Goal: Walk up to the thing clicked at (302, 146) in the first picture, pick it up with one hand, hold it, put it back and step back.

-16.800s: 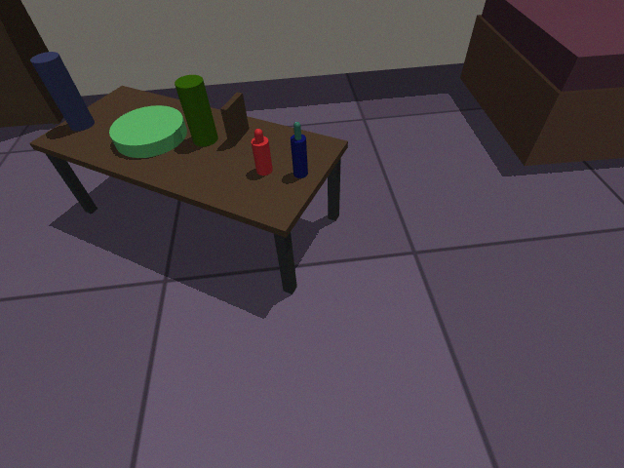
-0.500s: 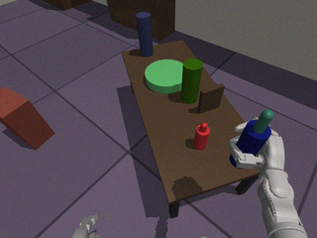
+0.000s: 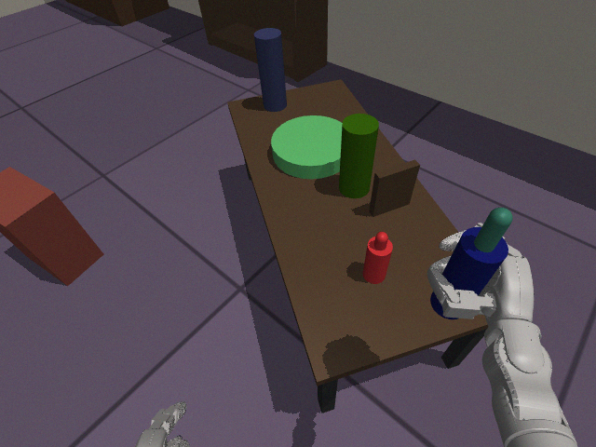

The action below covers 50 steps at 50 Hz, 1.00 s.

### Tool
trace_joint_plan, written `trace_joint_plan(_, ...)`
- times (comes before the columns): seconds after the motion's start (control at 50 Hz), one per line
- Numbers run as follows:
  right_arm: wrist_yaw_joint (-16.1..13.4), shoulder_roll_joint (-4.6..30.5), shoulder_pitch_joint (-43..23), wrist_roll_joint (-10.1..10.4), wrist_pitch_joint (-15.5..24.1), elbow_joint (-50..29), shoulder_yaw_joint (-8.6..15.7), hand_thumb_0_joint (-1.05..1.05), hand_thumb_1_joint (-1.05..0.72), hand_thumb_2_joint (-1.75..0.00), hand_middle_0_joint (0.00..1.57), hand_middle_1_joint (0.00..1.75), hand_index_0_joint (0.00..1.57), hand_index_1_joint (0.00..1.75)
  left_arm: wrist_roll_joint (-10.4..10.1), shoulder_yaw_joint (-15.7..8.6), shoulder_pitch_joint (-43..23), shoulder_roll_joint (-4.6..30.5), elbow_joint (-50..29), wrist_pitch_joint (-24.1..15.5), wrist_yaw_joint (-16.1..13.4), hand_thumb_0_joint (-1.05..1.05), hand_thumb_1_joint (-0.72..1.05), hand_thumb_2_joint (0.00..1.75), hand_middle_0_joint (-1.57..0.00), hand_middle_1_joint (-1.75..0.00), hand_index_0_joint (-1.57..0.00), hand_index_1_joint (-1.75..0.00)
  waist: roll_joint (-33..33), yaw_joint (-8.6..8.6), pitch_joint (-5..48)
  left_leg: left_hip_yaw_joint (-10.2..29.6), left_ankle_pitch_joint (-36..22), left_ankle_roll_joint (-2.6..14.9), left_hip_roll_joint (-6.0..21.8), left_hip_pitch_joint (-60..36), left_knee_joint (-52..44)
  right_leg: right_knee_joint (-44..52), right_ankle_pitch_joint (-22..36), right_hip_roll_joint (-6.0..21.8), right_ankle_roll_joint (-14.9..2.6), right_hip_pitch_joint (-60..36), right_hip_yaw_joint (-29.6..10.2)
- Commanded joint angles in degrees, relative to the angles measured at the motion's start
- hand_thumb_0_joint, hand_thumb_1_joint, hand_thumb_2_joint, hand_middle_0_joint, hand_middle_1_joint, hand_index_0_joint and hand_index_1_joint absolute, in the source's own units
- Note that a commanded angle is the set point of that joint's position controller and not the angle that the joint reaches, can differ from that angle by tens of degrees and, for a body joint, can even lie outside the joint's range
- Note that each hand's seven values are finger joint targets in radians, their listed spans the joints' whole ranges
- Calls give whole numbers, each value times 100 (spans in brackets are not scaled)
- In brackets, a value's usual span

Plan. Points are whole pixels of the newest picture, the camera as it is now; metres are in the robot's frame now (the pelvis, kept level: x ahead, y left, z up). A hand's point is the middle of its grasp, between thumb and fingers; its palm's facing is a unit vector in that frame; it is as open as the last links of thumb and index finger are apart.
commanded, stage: hold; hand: right
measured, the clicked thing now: (471, 265) +0.32 -0.18 +0.09
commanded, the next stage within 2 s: crouch in 1.32 s
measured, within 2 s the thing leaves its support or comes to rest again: neither
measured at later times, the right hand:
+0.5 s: hand (450, 278) +0.32 -0.16 +0.06, palm faces +0.16 +0.99 +0.01, open 7.0 cm
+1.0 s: hand (450, 280) +0.32 -0.16 +0.06, palm faces +0.16 +0.99 +0.01, open 7.0 cm
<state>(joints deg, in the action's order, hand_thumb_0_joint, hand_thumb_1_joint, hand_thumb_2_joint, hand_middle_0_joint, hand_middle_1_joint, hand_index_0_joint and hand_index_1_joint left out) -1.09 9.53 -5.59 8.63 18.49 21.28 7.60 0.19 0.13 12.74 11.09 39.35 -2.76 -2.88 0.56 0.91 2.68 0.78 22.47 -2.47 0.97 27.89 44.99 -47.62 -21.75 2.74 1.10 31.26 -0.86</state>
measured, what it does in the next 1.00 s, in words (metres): stands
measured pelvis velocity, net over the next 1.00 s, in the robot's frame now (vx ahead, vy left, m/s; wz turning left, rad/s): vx -0.01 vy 0.01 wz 0.00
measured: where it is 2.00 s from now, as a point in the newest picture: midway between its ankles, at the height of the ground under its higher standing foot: outside the picture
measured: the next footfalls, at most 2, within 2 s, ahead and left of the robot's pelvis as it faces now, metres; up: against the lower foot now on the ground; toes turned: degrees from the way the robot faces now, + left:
none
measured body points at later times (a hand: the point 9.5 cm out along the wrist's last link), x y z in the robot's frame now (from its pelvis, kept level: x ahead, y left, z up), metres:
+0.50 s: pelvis +0.00 +0.01 +0.00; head +0.03 +0.00 +0.45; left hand +0.13 +0.24 -0.11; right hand +0.31 -0.22 +0.06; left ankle +0.01 +0.15 -0.70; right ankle +0.03 -0.13 -0.70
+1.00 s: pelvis -0.01 +0.01 +0.00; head +0.02 +0.00 +0.45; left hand +0.13 +0.24 -0.11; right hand +0.31 -0.22 +0.06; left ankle +0.01 +0.15 -0.70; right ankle +0.03 -0.13 -0.70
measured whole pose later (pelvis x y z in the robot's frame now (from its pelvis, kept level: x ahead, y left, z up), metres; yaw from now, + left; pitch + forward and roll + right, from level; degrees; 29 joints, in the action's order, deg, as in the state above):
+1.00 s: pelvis -0.01 +0.01 +0.00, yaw +0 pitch +5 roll +1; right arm -1.0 9.1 -5.6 8.8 19.1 21.5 7.5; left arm 0.4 0.4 12.0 11.3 39.5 -3.1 -3.3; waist 0.7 1.0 2.4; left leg 0.7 22.3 -2.0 0.8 28.7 45.7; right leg -47.6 -21.2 2.9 1.5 31.7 -1.0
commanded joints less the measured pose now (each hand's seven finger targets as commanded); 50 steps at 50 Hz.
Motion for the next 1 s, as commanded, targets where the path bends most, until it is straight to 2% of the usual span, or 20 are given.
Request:
trace_joint_plan(0.0, 13, 687, -1860, 87, 556, -1561, 255, 0, -49, -135, 137, 146, 140, 146, -20, -243, -258, 712, -716, -252, -70, 0, 89, 90, -20, -31, -20, -30, 81, 9, 1416, -250, -1430, 219, -173, -449, -592, 706, 1219, -154, -109, -893, 112)
trace_joint_plan(0.14, 24, 578, -1829, 77, 553, -1486, 149, 0, -51, -135, 138, 146, 140, 146, -23, -249, -270, 764, -760, -271, -53, 0, 89, 90, -20, -30, -20, -30, 26, 40, 1434, -281, -1185, 244, -200, -302, -606, 804, 994, -126, -91, -940, 66)
trace_joint_plan(0.16, 11, 753, -1956, 75, 553, -1520, 307, 0, -48, -135, 137, 146, 140, 146, -25, -258, -277, 774, -718, -270, -57, 0, 89, 90, -20, -30, -20, -30, 136, -10, 1407, -274, -1119, 247, -199, -264, -612, 798, 939, -127, -85, -899, 71)
trace_joint_plan(0.18, 13, 639, -1853, 61, 544, -1421, 191, 0, -49, -135, 137, 145, 139, 145, -15, -275, -272, 789, -710, -273, -56, 0, 89, 90, -20, -31, -20, -31, 118, 35, 1381, -265, -1116, 241, -191, -274, -619, 787, 916, -140, -91, -905, 89)
trace_joint_plan(0.22, -5, 721, -1843, 89, 567, -1453, 356, 0, -50, -134, 137, 145, 139, 145, -16, -244, -265, 756, -720, -277, -53, 0, 89, 90, -20, -30, -20, -30, 65, -17, 1504, -264, -1269, 237, -189, -345, -578, 755, 1071, -134, -96, -915, 86)
trace_joint_plan(0.28, 8, 659, -1889, 68, 589, -1460, 232, 0, -51, -133, 138, 144, 139, 144, -16, -250, -270, 793, -741, -275, -52, 0, 90, 89, -20, -30, -20, -30, 192, 19, 1553, -269, -1238, 262, -204, -272, -542, 785, 1078, -117, -63, -1029, 67)
trace_joint_plan(0.32, 13, 714, -1936, 81, 621, -1448, 330, 0, -52, -134, 138, 145, 140, 145, -9, -266, -240, 785, -701, -284, -56, 0, 89, 90, -20, -31, -20, -30, 138, 20, 1576, -271, -1235, 245, -205, -277, -554, 764, 1045, -120, -79, -1009, 65)
trace_joint_plan(0.36, 6, 703, -2116, 93, 650, -1643, 269, 0, -52, -135, 139, 146, 141, 146, -2, -224, -314, 735, -735, -281, -64, 0, 89, 90, -20, -30, -20, -30, 154, 22, 1469, -254, -1096, 241, -197, -266, -594, 774, 883, -135, -93, -901, 91)
trace_joint_plan(0.4, 6, 677, -1873, 99, 632, -1558, 269, 0, -51, -135, 138, 146, 140, 146, -10, -204, -350, 718, -766, -290, -66, 0, 89, 90, -20, -30, -20, -30, 131, -14, 1473, -221, -1098, 239, -183, -342, -627, 757, 874, -160, -104, -902, 124)
trace_joint_plan(0.48, 12, 566, -1924, 90, 611, -1554, 143, 0, -50, -134, 137, 145, 139, 145, -5, -221, -276, 723, -733, -285, -76, 0, 89, 90, -20, -30, -20, -30, 27, 65, 1532, -215, -1388, 221, -175, -358, -597, 668, 1138, -165, -121, -922, 132)
trace_joint_plan(0.54, -4, 739, -1830, 79, 609, -1390, 354, 0, -50, -134, 138, 145, 140, 145, -2, -232, -307, 756, -692, -277, -71, 0, 89, 90, -20, -30, -20, -30, 98, 10, 1430, -212, -1193, 230, -174, -246, -577, 681, 954, -152, -115, -843, 117)
trace_joint_plan(0.62, 2, 834, -1931, 103, 670, -1685, 411, 0, -49, -134, 136, 144, 139, 144, -2, -219, -315, 750, -741, -261, -81, 0, 89, 90, -20, -30, -20, -30, 189, -27, 1552, -212, -1279, 239, -174, -382, -571, 702, 1062, -166, -102, -899, 117)
trace_joint_plan(0.7, 9, 611, -1917, 125, 650, -1613, 211, 0, -49, -133, 136, 144, 138, 144, -6, -177, -349, 690, -745, -266, -90, 0, 89, 90, -20, -31, -20, -30, 44, 46, 1421, -192, -1352, 217, -162, -374, -591, 666, 1070, -180, -131, -823, 144)
trace_joint_plan(0.74, 10, 704, -1981, 90, 618, -1475, 274, 0, -50, -135, 138, 146, 140, 146, -6, -232, -302, 774, -697, -262, -104, 0, 89, 90, -20, -30, -20, -30, 99, 92, 1485, -223, -1339, 233, -180, -218, -546, 682, 1108, -142, -108, -923, 107)
trace_joint_plan(0.76, 18, 737, -1911, 72, 626, -1487, 295, 0, -50, -135, 138, 146, 140, 146, 1, -220, -297, 752, -703, -258, -95, 0, 89, 90, -20, -30, -20, -30, 180, 16, 1523, -221, -1321, 241, -174, -281, -548, 687, 1108, -145, -97, -950, 103)
trace_joint_plan(0.8, 31, 650, -2041, 86, 621, -1582, 210, 0, -51, -135, 137, 145, 139, 145, -1, -217, -320, 752, -718, -261, -107, 0, 89, 90, -20, -30, -20, -30, 39, 76, 1493, -216, -1238, 224, -172, -259, -590, 694, 989, -147, -117, -944, 108)
trace_joint_plan(0.86, 5, 717, -1754, 91, 580, -1597, 327, 0, -52, -134, 137, 144, 139, 144, -2, -217, -367, 739, -743, -283, -108, 0, 89, 90, -20, -30, -20, -30, 71, -23, 1522, -245, -1183, 234, -184, -358, -611, 739, 963, -162, -115, -895, 107)
trace_joint_plan(0.92, 12, 635, -1931, 105, 592, -1598, 216, 0, -50, -134, 137, 145, 139, 145, -5, -217, -403, 759, -738, -285, -88, 0, 89, 90, -20, -30, -20, -30, 194, 26, 1358, -270, -915, 253, -207, -168, -609, 830, 710, -137, -91, -858, 72)
trace_joint_plan(0.96, -9, 798, -1930, 85, 619, -1675, 357, 0, -50, -135, 138, 146, 140, 146, -5, -211, -395, 755, -744, -276, -91, 0, 89, 90, -20, -30, -20, -30, 244, -24, 1531, -252, -1039, 254, -199, -255, -592, 797, 843, -130, -78, -981, 69)
trace_joint_plan(0.98, 2, 674, -1877, 85, 619, -1699, 236, 0, -50, -135, 137, 145, 140, 145, -2, -224, -345, 756, -766, -282, -92, 0, 89, 90, -20, -30, -20, -30, 154, 21, 1623, -267, -1176, 247, -200, -342, -577, 785, 986, -135, -87, -998, 63)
